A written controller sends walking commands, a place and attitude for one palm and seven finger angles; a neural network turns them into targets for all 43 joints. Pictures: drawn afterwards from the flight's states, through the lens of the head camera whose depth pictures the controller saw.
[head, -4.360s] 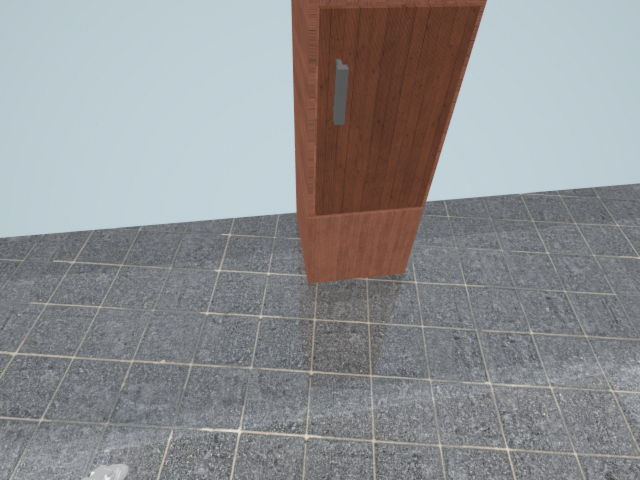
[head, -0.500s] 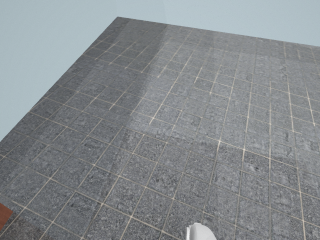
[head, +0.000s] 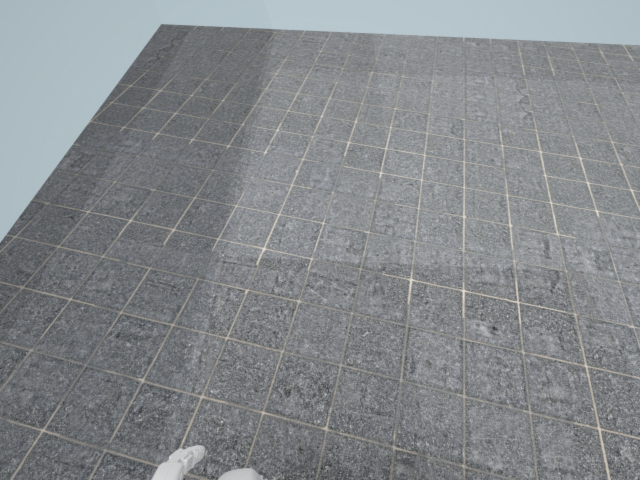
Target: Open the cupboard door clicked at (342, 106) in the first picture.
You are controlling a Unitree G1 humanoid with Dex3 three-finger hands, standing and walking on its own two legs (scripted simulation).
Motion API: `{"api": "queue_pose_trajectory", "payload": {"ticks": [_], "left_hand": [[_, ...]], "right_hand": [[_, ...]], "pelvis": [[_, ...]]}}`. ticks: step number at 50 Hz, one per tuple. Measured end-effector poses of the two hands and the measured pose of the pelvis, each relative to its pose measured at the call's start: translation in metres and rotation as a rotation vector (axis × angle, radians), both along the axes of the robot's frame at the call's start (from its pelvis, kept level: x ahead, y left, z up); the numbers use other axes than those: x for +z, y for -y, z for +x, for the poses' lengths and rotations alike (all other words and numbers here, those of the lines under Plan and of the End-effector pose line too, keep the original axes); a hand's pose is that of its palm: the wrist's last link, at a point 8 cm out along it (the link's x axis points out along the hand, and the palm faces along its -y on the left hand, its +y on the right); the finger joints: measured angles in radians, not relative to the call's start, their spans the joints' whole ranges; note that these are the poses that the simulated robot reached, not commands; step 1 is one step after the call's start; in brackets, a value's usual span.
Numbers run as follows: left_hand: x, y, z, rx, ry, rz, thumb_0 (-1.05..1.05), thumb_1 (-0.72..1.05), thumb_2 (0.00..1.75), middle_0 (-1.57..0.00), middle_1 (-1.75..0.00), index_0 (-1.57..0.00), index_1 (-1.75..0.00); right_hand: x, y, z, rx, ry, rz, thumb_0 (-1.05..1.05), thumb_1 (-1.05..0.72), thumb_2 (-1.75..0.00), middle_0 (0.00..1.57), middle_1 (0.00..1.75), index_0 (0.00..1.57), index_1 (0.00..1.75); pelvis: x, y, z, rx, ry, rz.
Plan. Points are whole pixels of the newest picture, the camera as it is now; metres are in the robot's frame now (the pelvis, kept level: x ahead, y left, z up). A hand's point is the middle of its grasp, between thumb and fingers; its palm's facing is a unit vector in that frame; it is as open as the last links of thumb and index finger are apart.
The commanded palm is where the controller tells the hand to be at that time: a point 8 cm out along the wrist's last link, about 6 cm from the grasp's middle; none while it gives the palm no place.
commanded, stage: turn to face it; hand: left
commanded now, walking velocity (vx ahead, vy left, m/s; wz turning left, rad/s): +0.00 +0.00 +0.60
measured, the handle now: out of the picture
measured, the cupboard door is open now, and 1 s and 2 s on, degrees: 0 0 0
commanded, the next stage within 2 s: none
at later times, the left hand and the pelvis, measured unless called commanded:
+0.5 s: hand out of the picture +0.03 +0.29 -0.16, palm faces +0.30 -0.92 -0.24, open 7.4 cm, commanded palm none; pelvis +0.02 +0.06 +0.02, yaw +15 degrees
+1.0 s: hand out of the picture -0.02 +0.18 -0.13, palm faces +0.54 -0.78 -0.30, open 7.4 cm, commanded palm none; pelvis +0.02 -0.03 +0.01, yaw +34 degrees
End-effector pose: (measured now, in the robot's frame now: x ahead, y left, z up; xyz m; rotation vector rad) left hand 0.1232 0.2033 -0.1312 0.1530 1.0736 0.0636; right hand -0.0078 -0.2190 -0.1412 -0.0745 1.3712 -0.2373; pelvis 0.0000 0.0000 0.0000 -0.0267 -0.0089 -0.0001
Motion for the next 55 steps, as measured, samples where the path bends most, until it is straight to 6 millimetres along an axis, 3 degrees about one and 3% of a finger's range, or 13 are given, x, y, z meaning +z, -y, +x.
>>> {"api": "queue_pose_trajectory", "payload": {"ticks": [4, 9, 12, 17, 24, 32, 41, 44, 48, 55], "left_hand": [[-0.005, -0.021, -0.003, 0.062, 0.006, -0.018, -0.01, 0.92, 0.9, -0.2, -0.3, -0.21, -0.3], [-0.032, -0.063, -0.023, 0.168, -0.031, -0.037, 0.0, 0.91, 0.9, -0.2, -0.3, -0.21, -0.3], [-0.033, -0.087, -0.046, 0.204, -0.108, -0.016, 0.0, 0.91, 0.9, -0.2, -0.3, -0.2, -0.3], [-0.015, -0.115, -0.08, 0.273, -0.179, 0.017, 0.0, 0.91, 0.9, -0.19, -0.3, -0.2, -0.3], [-0.001, -0.131, -0.113, 0.369, -0.207, 0.055, 0.01, 0.91, 0.9, -0.19, -0.3, -0.2, -0.3], [0.006, -0.114, -0.121, 0.443, -0.162, 0.06, 0.01, 0.91, 0.9, -0.19, -0.3, -0.2, -0.3], [0.019, -0.065, -0.122, 0.518, -0.079, 0.089, 0.0, 0.91, 0.9, -0.19, -0.3, -0.2, -0.3], [0.021, -0.045, -0.138, 0.556, -0.079, 0.12, 0.0, 0.91, 0.9, -0.2, -0.3, -0.2, -0.3], [0.031, -0.02, -0.164, 0.625, -0.126, 0.118, 0.0, 0.91, 0.9, -0.2, -0.3, -0.2, -0.3], [0.03, 0.01, -0.196, 0.722, -0.164, 0.089, 0.01, 0.9, 0.9, -0.2, -0.3, -0.21, -0.3]], "right_hand": [[0.008, -0.001, 0.042, 0.079, 0.049, -0.045, 0.01, -0.93, -0.89, 0.2, 0.3, 0.19, 0.3], [0.013, -0.014, 0.08, 0.178, 0.1, -0.106, 0.01, -0.93, -0.89, 0.19, 0.3, 0.19, 0.3], [0.021, -0.026, 0.091, 0.214, 0.11, -0.119, 0.01, -0.92, -0.89, 0.19, 0.3, 0.19, 0.3], [0.035, -0.044, 0.098, 0.269, 0.08, -0.111, 0.01, -0.91, -0.89, 0.2, 0.3, 0.2, 0.3], [0.04, -0.055, 0.112, 0.333, 0.074, -0.088, 0.01, -0.9, -0.89, 0.2, 0.3, 0.2, 0.3], [0.035, -0.041, 0.135, 0.414, 0.088, -0.072, 0.01, -0.9, -0.89, 0.2, 0.3, 0.2, 0.3], [0.016, -0.002, 0.17, 0.511, 0.096, -0.043, 0.01, -0.9, -0.89, 0.2, 0.3, 0.2, 0.3], [0.006, 0.01, 0.188, 0.547, 0.102, -0.029, 0.01, -0.9, -0.89, 0.2, 0.3, 0.2, 0.3], [0.01, 0.015, 0.209, 0.612, 0.104, -0.015, 0.01, -0.91, -0.89, 0.2, 0.3, 0.2, 0.3], [0.01, 0.003, 0.234, 0.73, 0.075, -0.013, 0.01, -0.91, -0.9, 0.19, 0.3, 0.19, 0.3]], "pelvis": [[-0.002, -0.014, 0.007, 0.052, 0.003, -0.013], [-0.016, -0.038, 0.014, 0.116, 0.0, -0.025], [-0.01, -0.047, 0.014, 0.132, -0.011, -0.03], [0.008, -0.058, 0.015, 0.181, -0.033, -0.042], [0.016, -0.059, 0.018, 0.253, -0.039, -0.041], [0.015, -0.042, 0.015, 0.352, -0.041, -0.024], [0.008, 0.003, 0.015, 0.469, -0.051, 0.003], [0.002, 0.019, 0.017, 0.501, -0.051, 0.026], [0.011, 0.029, 0.022, 0.567, -0.039, 0.046], [0.013, 0.035, 0.027, 0.67, -0.036, 0.068]]}}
